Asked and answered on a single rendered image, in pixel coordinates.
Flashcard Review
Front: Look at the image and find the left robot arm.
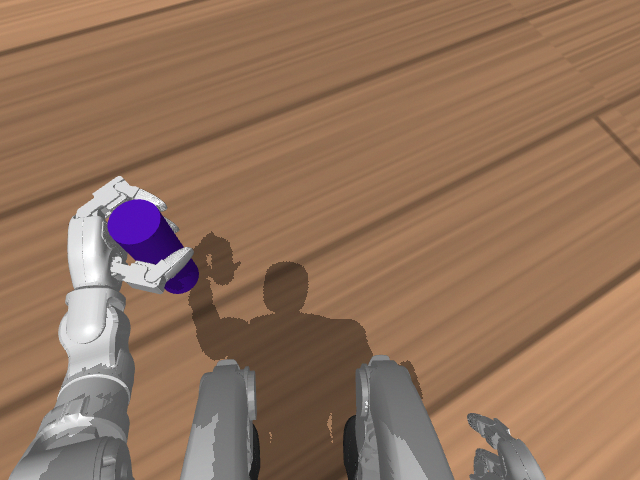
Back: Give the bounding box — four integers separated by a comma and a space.
8, 285, 135, 480

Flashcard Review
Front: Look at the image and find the right robot hand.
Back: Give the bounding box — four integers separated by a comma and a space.
467, 413, 546, 480

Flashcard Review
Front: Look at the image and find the can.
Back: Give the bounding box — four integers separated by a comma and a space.
107, 199, 199, 294

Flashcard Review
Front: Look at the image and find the left robot hand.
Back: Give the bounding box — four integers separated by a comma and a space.
67, 176, 194, 294

